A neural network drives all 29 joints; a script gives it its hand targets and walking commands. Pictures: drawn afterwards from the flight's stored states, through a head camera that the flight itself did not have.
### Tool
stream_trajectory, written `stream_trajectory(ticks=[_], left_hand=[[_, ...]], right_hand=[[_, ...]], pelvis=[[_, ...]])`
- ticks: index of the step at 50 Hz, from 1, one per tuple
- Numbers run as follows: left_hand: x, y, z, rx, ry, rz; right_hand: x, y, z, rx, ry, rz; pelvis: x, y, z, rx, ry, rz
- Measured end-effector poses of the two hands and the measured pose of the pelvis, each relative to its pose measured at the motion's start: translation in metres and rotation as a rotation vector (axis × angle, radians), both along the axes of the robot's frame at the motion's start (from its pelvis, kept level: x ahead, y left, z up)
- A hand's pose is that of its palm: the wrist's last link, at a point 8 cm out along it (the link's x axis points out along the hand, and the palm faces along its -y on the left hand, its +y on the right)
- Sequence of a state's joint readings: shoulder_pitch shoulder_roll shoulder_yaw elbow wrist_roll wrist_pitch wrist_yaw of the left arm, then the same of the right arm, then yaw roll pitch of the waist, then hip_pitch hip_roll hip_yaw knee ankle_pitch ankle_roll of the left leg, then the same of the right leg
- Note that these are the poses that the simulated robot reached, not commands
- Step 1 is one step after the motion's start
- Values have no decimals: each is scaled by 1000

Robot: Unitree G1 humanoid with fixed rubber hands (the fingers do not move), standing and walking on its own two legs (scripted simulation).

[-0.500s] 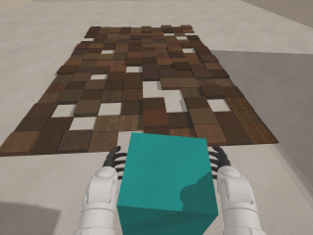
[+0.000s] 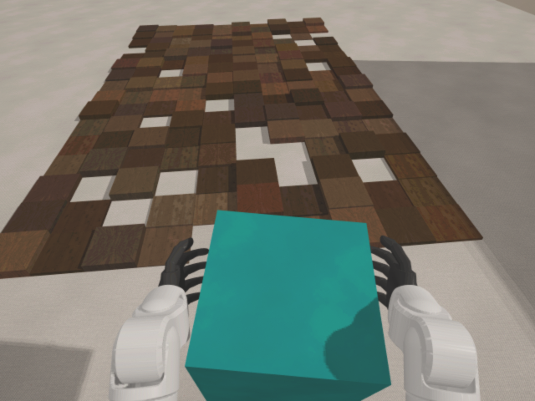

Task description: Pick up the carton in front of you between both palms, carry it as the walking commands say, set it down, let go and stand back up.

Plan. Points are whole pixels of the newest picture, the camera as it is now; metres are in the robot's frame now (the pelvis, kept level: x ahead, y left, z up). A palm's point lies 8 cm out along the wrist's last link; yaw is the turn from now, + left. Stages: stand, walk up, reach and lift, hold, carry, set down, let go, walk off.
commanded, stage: carry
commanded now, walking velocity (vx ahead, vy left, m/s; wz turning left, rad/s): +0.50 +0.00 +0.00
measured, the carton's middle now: (281, 318) +0.27 +0.00 +0.01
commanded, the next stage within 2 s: none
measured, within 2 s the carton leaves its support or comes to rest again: neither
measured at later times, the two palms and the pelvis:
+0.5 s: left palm (218, 170) +0.54 +0.13 +0.08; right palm (370, 173) +0.53 -0.17 +0.08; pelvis +0.30 -0.01 -0.02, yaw -2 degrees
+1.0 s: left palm (235, 92) +0.88 +0.13 +0.08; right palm (345, 91) +0.87 -0.17 +0.09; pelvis +0.64 -0.01 -0.03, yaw -2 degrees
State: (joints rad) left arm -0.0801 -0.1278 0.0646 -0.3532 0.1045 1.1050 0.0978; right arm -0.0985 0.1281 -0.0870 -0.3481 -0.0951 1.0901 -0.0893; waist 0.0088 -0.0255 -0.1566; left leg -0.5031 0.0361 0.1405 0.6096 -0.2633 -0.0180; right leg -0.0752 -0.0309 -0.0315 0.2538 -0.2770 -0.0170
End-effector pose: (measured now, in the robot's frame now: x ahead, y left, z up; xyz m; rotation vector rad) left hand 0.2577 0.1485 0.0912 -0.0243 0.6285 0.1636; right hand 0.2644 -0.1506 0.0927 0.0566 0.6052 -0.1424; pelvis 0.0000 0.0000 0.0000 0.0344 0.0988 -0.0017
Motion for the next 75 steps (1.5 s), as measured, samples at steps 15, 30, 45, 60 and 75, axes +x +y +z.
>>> stream_trajectory(ticks=[15, 30, 45, 60, 75], left_hand=[[155, 9, 0, -39, 66, -74], [347, -31, -34, 2, 96, 0], [531, -32, -1, -7, 18, 6], [786, -10, -4, -75, 34, -66], [1044, -28, 11, -6, -41, -13]], right_hand=[[125, 9, 2, 5, 66, -103], [343, -32, -39, 28, 99, -23], [526, -33, -6, 16, 20, -21], [754, -9, 4, -10, 37, -123], [1035, -29, 9, -4, -34, -32]], pelvis=[[156, 28, 0, -41, -10, -51], [360, -30, -26, -51, -36, 1], [556, -29, -3, -14, -26, -12], [754, 12, -7, -54, -38, -59], [964, -23, -27, -34, -34, -3]])
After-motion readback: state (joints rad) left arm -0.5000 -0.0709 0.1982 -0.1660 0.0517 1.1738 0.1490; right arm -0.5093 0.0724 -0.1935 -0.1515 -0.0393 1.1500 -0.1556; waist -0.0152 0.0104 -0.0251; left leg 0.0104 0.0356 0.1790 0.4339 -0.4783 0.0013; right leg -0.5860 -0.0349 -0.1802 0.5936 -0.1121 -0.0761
